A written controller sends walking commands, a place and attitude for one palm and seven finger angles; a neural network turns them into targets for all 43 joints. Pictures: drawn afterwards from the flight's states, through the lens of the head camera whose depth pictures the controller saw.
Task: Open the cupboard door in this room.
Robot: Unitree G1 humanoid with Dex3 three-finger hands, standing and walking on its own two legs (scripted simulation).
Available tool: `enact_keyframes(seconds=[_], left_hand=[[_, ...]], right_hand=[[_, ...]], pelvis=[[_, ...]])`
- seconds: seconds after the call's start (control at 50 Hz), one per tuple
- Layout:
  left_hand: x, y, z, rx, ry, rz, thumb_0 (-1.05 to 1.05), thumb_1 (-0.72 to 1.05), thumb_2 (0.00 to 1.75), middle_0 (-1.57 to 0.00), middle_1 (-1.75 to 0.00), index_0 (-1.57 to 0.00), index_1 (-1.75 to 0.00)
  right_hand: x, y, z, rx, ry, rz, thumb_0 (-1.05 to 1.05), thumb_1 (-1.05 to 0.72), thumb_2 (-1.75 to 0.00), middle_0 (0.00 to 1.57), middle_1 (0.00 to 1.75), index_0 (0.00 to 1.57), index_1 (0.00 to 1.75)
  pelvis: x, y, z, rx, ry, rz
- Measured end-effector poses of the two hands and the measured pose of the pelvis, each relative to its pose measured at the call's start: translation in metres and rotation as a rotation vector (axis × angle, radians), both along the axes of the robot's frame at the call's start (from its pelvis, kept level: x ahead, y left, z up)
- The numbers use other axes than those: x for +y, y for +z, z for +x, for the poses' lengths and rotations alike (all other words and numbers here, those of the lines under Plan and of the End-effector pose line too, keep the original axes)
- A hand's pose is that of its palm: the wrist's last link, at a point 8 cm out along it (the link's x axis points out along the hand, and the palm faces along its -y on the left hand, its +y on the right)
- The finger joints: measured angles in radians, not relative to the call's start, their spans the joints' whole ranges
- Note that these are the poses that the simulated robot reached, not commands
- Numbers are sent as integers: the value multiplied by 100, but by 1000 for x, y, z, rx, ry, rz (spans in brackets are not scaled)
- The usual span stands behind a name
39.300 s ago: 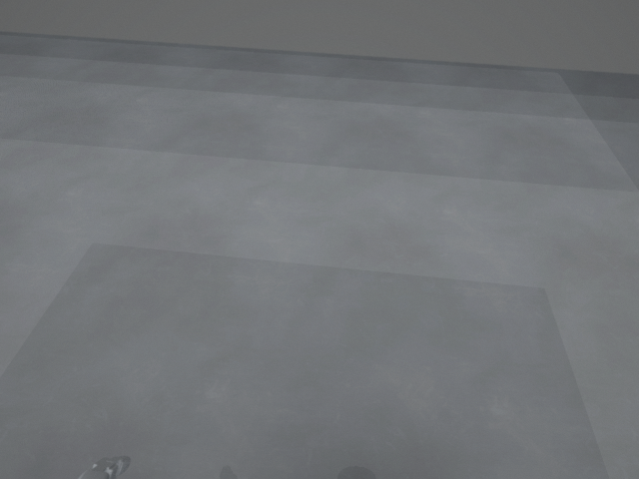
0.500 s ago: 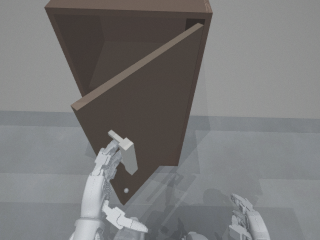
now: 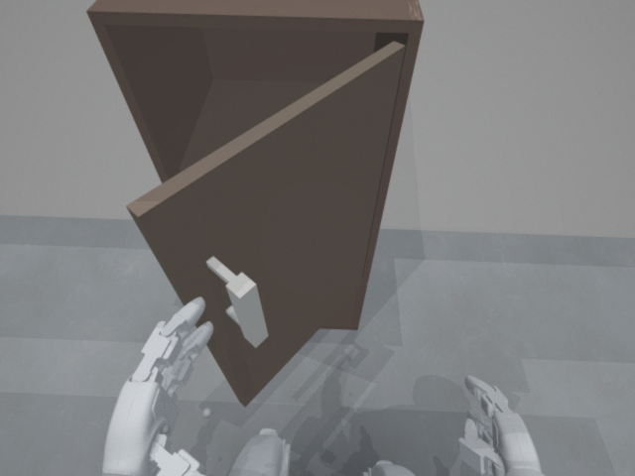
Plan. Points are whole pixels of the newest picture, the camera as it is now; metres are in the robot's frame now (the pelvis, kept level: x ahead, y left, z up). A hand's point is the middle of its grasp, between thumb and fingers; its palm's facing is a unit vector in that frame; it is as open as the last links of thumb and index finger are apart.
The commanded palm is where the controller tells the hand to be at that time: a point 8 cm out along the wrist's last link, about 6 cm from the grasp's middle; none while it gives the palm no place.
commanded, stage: slide the hand sideways off the handle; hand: left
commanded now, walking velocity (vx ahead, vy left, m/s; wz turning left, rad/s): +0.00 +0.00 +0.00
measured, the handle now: (237, 302) +0.30 +0.12 +0.07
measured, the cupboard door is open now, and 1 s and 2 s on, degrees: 51 51 51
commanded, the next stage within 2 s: draw the hand back to the body in 0.18 s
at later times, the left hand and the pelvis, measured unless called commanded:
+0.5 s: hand (141, 428) +0.16 +0.17 +0.10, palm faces -0.01 -1.00 -0.06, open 16.3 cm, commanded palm +0.13 +0.23 +0.11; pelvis -0.01 +0.00 +0.00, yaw +0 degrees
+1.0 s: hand (37, 392) +0.17 +0.23 +0.16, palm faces +0.22 -0.92 -0.32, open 14.8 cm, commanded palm +0.14 +0.28 +0.19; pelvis +0.00 +0.03 +0.06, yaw +0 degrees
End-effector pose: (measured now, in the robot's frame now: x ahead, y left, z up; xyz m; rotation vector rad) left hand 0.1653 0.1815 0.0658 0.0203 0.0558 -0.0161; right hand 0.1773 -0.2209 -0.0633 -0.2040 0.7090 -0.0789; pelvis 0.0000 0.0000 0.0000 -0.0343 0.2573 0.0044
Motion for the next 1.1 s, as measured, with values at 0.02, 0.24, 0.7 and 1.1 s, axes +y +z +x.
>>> enact_keyframes(seconds=[0.02,0.24,0.7,1.1], left_hand=[[1,0,-2,-1,3,1,-1,-50,30,-18,-32,-19,-32],[30,0,-24,3,51,23,-1,-50,30,-15,-30,-16,-30],[62,59,-29,-38,19,27,-1,-50,30,-15,-30,-15,-30],[111,130,-18,14,323,370,-1,-6,49,-17,-30,-17,-30]], right_hand=[[-2,-1,0,-1,-3,-2,1,-90,-90,20,30,20,30],[-13,-7,1,-8,-28,-15,1,-90,-90,20,30,20,30],[14,39,-14,-101,-48,4,1,-90,-90,20,30,20,30],[45,75,7,-95,9,-9,1,-90,-90,20,30,20,30]], pelvis=[[-1,-1,0,1,0,0],[-9,-6,-4,2,10,-4],[13,27,-8,-101,15,-23],[30,72,13,-216,9,1]])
